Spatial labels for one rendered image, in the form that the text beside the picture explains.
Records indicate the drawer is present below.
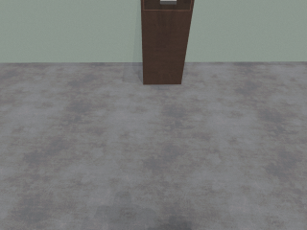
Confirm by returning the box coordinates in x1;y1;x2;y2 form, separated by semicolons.
144;0;192;11

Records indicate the cabinet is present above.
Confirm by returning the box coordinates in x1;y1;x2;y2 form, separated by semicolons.
140;0;195;85

